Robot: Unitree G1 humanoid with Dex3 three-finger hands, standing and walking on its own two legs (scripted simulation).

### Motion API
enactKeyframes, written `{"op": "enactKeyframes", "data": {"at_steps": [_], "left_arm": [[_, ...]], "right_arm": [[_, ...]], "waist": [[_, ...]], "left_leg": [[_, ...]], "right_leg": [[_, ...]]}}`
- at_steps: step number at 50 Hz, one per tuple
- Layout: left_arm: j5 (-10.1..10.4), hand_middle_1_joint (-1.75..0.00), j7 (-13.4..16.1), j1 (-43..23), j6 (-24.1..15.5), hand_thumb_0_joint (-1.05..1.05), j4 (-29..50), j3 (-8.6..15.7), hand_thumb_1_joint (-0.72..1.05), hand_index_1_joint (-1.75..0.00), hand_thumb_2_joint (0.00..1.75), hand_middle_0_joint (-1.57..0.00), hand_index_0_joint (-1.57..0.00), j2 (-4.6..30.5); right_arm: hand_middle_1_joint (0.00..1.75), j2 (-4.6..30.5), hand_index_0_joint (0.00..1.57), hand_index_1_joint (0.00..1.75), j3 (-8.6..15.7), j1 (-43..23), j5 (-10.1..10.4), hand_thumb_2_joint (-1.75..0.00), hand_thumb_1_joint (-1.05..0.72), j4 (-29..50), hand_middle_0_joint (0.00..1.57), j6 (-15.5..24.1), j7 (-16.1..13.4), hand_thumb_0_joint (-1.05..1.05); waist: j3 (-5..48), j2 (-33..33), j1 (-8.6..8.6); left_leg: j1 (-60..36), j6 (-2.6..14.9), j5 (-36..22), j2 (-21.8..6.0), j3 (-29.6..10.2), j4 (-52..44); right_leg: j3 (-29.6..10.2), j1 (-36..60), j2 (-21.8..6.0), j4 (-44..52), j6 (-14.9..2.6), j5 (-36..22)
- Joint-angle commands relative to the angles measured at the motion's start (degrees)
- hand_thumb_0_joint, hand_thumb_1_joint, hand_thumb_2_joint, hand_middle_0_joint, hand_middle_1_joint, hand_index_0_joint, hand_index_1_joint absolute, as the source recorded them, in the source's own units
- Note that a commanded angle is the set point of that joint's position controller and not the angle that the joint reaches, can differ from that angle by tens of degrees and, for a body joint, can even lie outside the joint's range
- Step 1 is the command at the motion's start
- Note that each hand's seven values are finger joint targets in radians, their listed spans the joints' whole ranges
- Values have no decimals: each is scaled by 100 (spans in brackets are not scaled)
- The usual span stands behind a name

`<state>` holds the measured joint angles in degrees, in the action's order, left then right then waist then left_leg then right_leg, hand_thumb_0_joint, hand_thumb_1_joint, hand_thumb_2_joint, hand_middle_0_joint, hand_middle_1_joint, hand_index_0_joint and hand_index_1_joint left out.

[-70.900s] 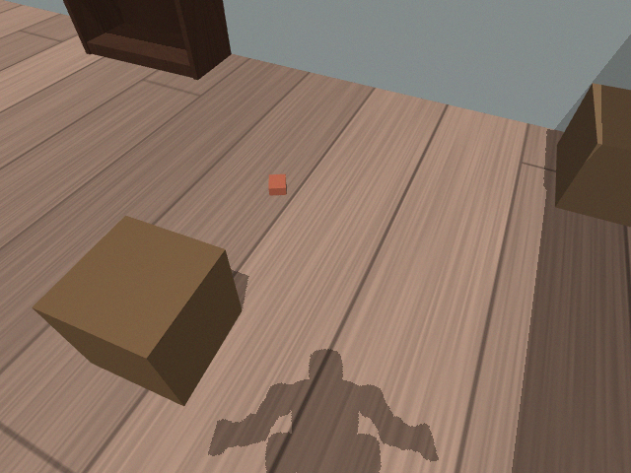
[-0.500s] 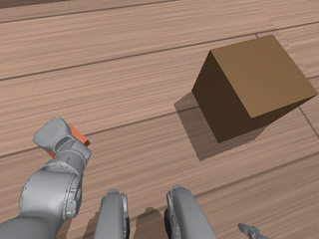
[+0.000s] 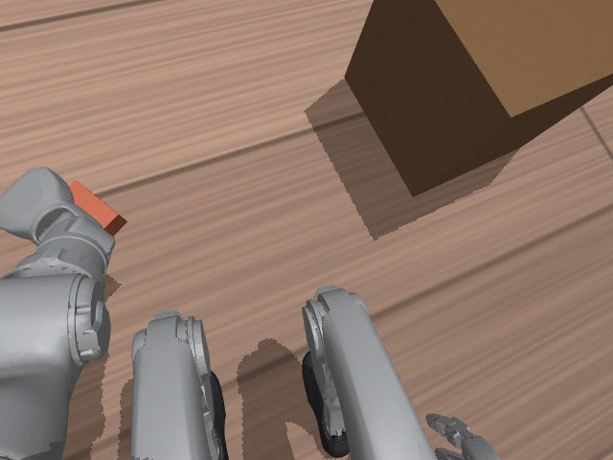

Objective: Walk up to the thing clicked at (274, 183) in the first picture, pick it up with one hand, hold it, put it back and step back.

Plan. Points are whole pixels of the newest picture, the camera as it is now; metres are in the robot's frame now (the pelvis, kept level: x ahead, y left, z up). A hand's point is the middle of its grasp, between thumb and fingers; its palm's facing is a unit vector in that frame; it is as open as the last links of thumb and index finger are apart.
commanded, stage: crouch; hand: left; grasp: from above
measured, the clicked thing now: (77, 226) +0.46 +0.27 -0.18
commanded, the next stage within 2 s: lower in 0.90 s
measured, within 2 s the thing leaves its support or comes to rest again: neither
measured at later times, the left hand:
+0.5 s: hand (86, 226) +0.47 +0.27 -0.23, palm faces -0.28 -0.33 -0.90, open 10.3 cm
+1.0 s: hand (90, 225) +0.49 +0.28 -0.27, palm faces -0.28 -0.33 -0.90, open 10.4 cm
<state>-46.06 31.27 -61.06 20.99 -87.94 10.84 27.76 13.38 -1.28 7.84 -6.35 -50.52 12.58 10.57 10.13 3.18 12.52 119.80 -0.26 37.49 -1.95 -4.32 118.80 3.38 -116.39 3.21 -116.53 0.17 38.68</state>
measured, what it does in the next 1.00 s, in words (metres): lowers itself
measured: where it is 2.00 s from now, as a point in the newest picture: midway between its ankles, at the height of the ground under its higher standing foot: (272, 432)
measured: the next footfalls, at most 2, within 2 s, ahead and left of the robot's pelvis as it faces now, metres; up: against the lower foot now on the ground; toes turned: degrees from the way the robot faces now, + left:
none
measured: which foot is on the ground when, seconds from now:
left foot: down 0.00-1.00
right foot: down 0.00-1.00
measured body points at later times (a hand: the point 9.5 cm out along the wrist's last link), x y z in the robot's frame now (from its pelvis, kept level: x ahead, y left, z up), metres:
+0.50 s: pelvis -0.01 +0.00 -0.08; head +0.24 +0.03 +0.29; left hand +0.49 +0.28 -0.18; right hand +0.01 -0.26 -0.20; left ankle +0.08 +0.12 -0.39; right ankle +0.08 -0.12 -0.39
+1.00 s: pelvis +0.00 +0.00 -0.11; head +0.26 +0.03 +0.26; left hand +0.50 +0.29 -0.22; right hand -0.01 -0.26 -0.21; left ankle +0.08 +0.12 -0.39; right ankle +0.08 -0.12 -0.39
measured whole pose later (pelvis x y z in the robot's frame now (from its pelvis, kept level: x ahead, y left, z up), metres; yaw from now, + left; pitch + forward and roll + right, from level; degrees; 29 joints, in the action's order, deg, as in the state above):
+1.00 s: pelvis +0.00 +0.00 -0.11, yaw -4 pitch +34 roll -7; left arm -51.4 29.9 -69.3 17.4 -95.5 16.1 42.6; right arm 17.8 -7.2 10.5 -9.7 -47.7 16.0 16.1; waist -0.7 0.1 16.9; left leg 135.3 -0.4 39.0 -2.4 -8.0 139.5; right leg 6.6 -131.4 4.4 -135.3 0.6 38.9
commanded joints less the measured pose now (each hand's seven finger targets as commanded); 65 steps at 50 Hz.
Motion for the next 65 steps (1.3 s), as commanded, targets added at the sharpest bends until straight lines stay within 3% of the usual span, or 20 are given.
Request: {"op": "enactKeyframes", "data": {"at_steps": [1, 5, 8, 11, 15, 17, 22, 23, 29, 30, 37, 49, 54, 57, 60, 62, 65], "left_arm": [[-209, -45, 162, -2545, -75, 0, 831, -71, 69, -44, 48, -112, -113, 1531], [-334, -47, 62, -2557, -169, 0, 682, -72, 69, -45, 46, -110, -112, 1673], [-373, -44, 73, -2657, -232, 0, 581, 10, 72, -42, 42, -112, -114, 1846], [-441, -45, 100, -2672, -259, 0, 359, 3, 70, -42, 43, -111, -114, 1860], [-478, -42, 132, -2893, -313, 0, 275, 134, 70, -39, 39, -110, -113, 2178], [-521, -43, 109, -2982, -329, 0, 224, 91, 70, -40, 39, -110, -113, 2160], [-586, -44, 149, -3021, -370, 0, 251, 262, 71, -40, 40, -110, -113, 2508], [-588, -45, 131, -2955, -348, 0, 106, 157, 73, -41, 39, -112, -116, 2372], [-588, -48, 227, -3000, -357, 0, -24, 295, 73, -45, 47, -113, -115, 2571], [-612, -47, 185, -2987, -356, 0, -60, 220, 74, -45, 46, -114, -116, 2534], [-659, -48, 155, -2874, -397, 0, -66, 336, 75, -46, 50, -116, -117, 2818], [-641, -48, 154, -2954, -388, 0, 143, 358, 65, -47, 50, -109, -110, 2973], [-648, -48, 163, -2724, -392, 0, -187, 223, 55, -48, 53, -105, -105, 2857], [-554, -49, 275, -2923, -439, 0, -317, 326, 55, -49, 52, -104, -104, 3016], [-614, -52, 333, -3003, -497, 0, -410, 220, 54, -51, 54, -103, -103, 3048], [-642, -51, 393, -3163, -540, 0, -220, 323, 52, -51, 56, -102, -102, 3275], [-664, -54, 518, -3092, -512, 0, -403, 319, 54, -54, 56, -102, -103, 3241]], "right_arm": [[30, 1321, 20, 30, 336, 1234, 2, -90, -89, 65, 20, 126, -2, 0], [30, 1355, 20, 30, 320, 1242, -53, -90, -89, 42, 20, 158, 44, 0], [30, 1371, 20, 30, 282, 1302, -98, -90, -89, 57, 20, 184, 81, 0], [30, 1359, 20, 30, 247, 1355, -149, -90, -90, 40, 20, 194, 116, 0], [30, 1451, 20, 30, 195, 1352, -186, -90, -89, 5, 20, 226, 150, 0], [30, 1474, 20, 30, 147, 1376, -223, -90, -89, 24, 20, 241, 174, 0], [30, 1595, 20, 30, 49, 1455, -251, -90, -90, 33, 20, 281, 234, 0], [30, 1560, 20, 30, 17, 1432, -278, -90, -90, 27, 20, 277, 258, 0], [30, 1693, 20, 30, -71, 1558, -291, -90, -90, 44, 20, 318, 349, 0], [30, 1683, 20, 30, -81, 1558, -319, -90, -91, 51, 20, 317, 365, 0], [30, 1823, 20, 30, -167, 1637, -315, -90, -91, 92, 20, 347, 427, 0], [30, 1925, 20, 30, -239, 1662, -318, -90, -91, 164, 20, 387, 516, 0], [30, 1917, 20, 30, -307, 1687, -368, -90, -91, 168, 20, 416, 553, 0], [30, 2006, 20, 30, -377, 1690, -388, -90, -91, 209, 20, 465, 564, 0], [30, 2004, 20, 30, -465, 1631, -421, -90, -92, 208, 20, 503, 581, 0], [30, 2086, 20, 30, -488, 1638, -419, -90, -92, 244, 20, 536, 577, 0], [30, 2083, 20, 30, -544, 1575, -439, -90, -92, 271, 20, 535, 605, 0]], "waist": [[4094, 1139, 124], [3826, 1163, 135], [3951, 1125, 143], [3822, 1032, 233], [3686, 1249, 218], [3511, 1182, 379], [3615, 1429, 308], [3480, 1441, 422], [3360, 1507, 409], [3306, 1447, 504], [3253, 1479, 466], [3087, 1704, 512], [2859, 1405, 650], [2857, 1420, 664], [2697, 1519, 783], [2868, 1724, 758], [2830, 1868, 824]], "left_leg": [[-2792, 89, -1178, 23, 240, -852], [-2416, 113, -1055, 38, 250, -594], [-2187, 132, -1128, 42, 314, -347], [-1931, 152, -1124, 50, 337, -143], [-1873, 132, -950, 35, 274, -18], [-1764, 152, -873, 37, 258, 119], [-1788, 124, -990, 30, 204, 281], [-1684, 123, -996, 33, 189, 306], [-1534, 117, -986, 10, 123, 474], [-1477, 131, -945, 19, 128, 530], [-1318, 147, -1035, -6, 97, 731], [-1390, 121, -1075, -37, 29, 836], [-1120, 157, -1090, -46, 6, 953], [-1030, 157, -1044, -72, -41, 977], [-1056, 155, -964, -70, -77, 982], [-1251, 127, -1048, -92, -90, 994], [-1410, 95, -1160, -116, -138, 996]], "right_leg": [[212, 1934, 48, 1139, -204, -1429], [223, 1642, 64, 888, -210, -1275], [205, 1726, 88, 720, -188, -1374], [211, 1681, 110, 596, -167, -1398], [300, 1292, 126, 375, -199, -1147], [321, 1198, 138, 338, -179, -1073], [408, 1044, 133, 48, -197, -1174], [436, 1038, 151, 4, -194, -1200], [532, 857, 174, -178, -194, -1207], [537, 875, 187, -173, -182, -1174], [591, 881, 220, -343, -163, -1294], [692, 706, 259, -488, -182, -1348], [685, 873, 286, -468, -135, -1437], [724, 915, 288, -466, -130, -1420], [751, 817, 298, -476, -136, -1361], [786, 826, 293, -519, -149, -1419], [842, 789, 303, -584, -167, -1549]]}}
